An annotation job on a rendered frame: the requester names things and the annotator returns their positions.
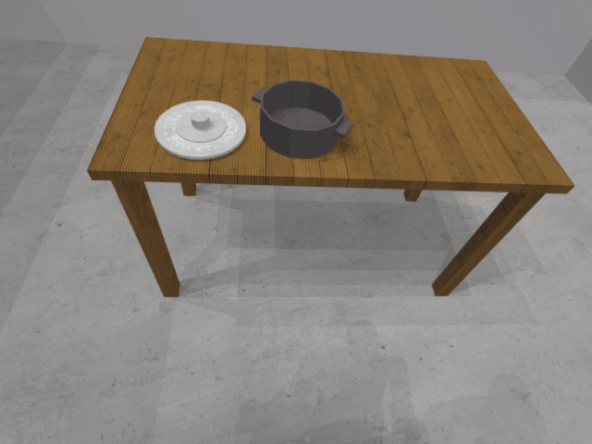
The table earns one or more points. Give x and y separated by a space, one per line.
419 123

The pot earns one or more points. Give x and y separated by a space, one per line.
301 118

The knob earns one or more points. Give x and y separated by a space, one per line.
200 119

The lid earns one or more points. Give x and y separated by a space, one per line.
176 134

